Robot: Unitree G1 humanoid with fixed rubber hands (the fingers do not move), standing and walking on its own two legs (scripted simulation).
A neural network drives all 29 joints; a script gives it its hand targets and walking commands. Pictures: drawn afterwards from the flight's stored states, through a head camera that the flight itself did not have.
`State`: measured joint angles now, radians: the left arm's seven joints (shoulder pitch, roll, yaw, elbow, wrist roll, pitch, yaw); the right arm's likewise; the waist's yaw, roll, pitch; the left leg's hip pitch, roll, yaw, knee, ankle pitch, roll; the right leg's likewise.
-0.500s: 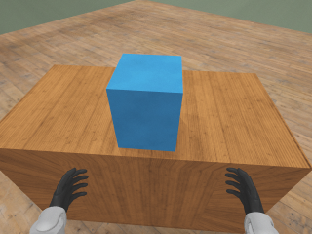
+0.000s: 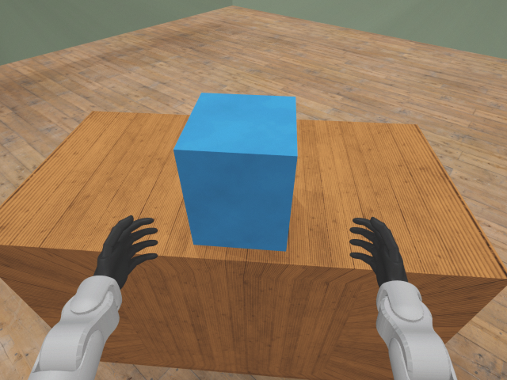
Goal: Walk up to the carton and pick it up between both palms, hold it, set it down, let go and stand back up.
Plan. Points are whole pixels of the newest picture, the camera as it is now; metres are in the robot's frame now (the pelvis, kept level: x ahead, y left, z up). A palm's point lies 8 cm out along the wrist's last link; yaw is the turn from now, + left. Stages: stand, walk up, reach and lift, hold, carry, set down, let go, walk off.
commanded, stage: reach and lift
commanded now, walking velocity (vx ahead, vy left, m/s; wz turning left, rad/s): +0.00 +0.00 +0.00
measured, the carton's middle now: (243, 172) +0.51 +0.02 +0.07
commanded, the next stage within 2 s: none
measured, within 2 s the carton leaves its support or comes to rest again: neither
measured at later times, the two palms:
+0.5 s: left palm (129, 208) +0.34 +0.20 +0.13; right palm (373, 215) +0.34 -0.19 +0.11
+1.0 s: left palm (127, 156) +0.41 +0.20 +0.18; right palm (363, 168) +0.41 -0.19 +0.16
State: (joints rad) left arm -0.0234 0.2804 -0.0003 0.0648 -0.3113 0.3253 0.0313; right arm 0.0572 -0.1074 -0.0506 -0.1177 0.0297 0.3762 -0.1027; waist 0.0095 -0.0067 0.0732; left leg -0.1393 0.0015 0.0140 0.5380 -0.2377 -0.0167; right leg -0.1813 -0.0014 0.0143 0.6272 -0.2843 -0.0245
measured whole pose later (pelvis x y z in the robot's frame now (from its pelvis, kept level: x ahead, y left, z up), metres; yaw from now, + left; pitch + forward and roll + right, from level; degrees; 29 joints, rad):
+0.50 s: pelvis +0.02 +0.00 +0.01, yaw +0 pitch -6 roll +2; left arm -0.30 0.30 0.00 0.06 -0.27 0.53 0.03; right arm -0.24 -0.21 -0.05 0.09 0.14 0.41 -0.12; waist 0.01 -0.01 0.08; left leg -0.14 0.00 0.01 0.49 -0.24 -0.02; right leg -0.18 0.00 0.01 0.57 -0.28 -0.02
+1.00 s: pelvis +0.03 +0.02 +0.01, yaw +0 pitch -5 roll +1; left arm -0.66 0.33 0.00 0.31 -0.28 0.59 0.06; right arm -0.62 -0.28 -0.05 0.47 0.18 0.40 -0.12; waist 0.00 -0.01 0.07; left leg -0.17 0.00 0.01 0.49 -0.24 -0.01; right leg -0.18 0.00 0.01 0.52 -0.26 -0.01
